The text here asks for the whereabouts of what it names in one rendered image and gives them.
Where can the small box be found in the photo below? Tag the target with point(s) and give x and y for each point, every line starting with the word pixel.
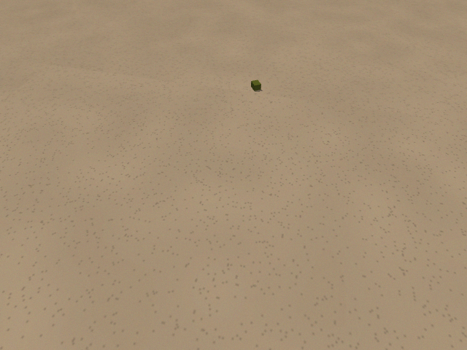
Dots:
pixel 256 85

